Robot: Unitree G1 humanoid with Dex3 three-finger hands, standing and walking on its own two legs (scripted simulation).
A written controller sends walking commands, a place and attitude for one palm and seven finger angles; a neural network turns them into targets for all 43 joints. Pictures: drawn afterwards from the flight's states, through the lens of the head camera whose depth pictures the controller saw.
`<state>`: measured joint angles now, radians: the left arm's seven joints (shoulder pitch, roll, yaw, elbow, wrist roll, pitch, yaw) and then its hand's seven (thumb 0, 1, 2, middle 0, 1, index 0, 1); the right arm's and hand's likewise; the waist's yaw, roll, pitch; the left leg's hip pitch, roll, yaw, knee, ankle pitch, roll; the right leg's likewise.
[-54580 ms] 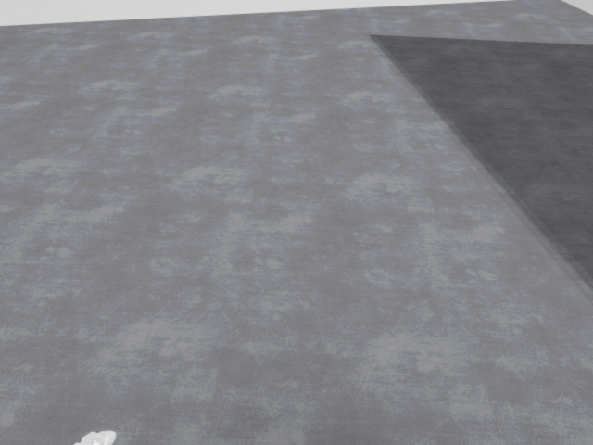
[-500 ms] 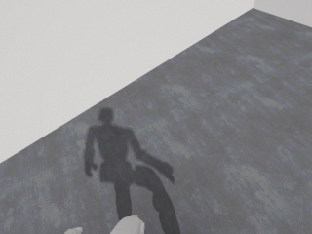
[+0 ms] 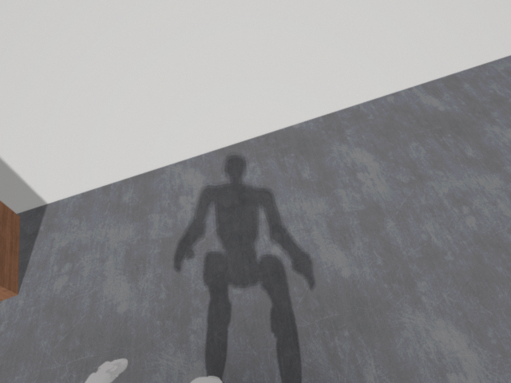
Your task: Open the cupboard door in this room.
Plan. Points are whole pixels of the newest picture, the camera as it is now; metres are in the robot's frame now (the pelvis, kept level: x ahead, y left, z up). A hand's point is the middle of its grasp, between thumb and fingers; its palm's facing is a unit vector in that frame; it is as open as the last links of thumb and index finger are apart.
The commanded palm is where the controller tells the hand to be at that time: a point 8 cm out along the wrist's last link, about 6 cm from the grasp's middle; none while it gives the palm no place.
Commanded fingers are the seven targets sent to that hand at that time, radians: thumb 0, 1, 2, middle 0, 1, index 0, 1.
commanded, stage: turn to face it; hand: left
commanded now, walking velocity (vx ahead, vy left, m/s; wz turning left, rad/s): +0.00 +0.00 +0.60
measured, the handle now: out of the picture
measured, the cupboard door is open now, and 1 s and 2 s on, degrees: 45 45 45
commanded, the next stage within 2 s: take the last steps up to it in 1.90 s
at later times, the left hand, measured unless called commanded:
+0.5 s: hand out of the picture +0.01 +0.22 -0.16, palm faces +0.35 -0.90 -0.26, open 7.4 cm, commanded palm none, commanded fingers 0.00 0.90 0.90 -0.20 -0.30 -0.20 -0.30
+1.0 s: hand out of the picture -0.05 +0.17 -0.18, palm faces +0.63 -0.74 -0.23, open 7.4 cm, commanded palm none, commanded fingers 0.00 0.90 0.90 -0.20 -0.30 -0.20 -0.30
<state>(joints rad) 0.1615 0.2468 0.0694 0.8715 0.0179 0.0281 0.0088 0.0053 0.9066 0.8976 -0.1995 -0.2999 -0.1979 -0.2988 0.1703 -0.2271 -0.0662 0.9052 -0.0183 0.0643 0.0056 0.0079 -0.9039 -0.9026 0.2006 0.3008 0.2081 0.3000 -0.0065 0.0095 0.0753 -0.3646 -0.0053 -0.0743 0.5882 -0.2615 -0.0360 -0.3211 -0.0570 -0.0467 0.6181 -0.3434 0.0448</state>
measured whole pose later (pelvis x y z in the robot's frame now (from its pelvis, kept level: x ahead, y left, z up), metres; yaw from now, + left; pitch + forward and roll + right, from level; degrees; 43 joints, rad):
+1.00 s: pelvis +0.03 -0.02 +0.00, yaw +39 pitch +1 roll +1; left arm 0.21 0.23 0.06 0.92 0.02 0.05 0.02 0.01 0.90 0.90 -0.20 -0.30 -0.20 -0.30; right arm 0.11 -0.23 -0.06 0.88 -0.02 0.03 0.02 0.01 -0.91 -0.90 0.20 0.30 0.20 0.30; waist 0.00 -0.06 0.11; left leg -0.36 -0.01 0.06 0.64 -0.30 0.04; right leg -0.40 -0.14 -0.11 1.02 -0.54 0.08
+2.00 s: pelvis +0.09 -0.05 +0.00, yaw +68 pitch +0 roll +1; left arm 0.21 0.20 0.04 0.94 0.03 0.01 0.02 0.00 0.91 0.90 -0.20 -0.30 -0.20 -0.30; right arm 0.16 -0.21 -0.06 0.96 -0.01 0.07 0.00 0.01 -0.91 -0.90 0.20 0.30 0.21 0.30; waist 0.01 0.03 0.07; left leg -0.40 -0.02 -0.04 0.81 -0.45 -0.02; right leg -0.27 -0.06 -0.09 0.60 -0.33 0.00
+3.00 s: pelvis +0.09 +0.20 +0.02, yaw +79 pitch +1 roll +0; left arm 0.22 0.17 0.07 1.02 0.02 -0.08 0.01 -0.03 0.96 0.90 -0.20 -0.30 -0.20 -0.30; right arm 0.29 -0.17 -0.06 1.08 -0.02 0.01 0.01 0.01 -0.91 -0.90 0.19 0.30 0.20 0.30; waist -0.01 0.01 0.04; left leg -0.50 0.11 0.06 0.86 -0.24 -0.04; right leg -0.16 -0.05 -0.18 0.38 -0.22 -0.03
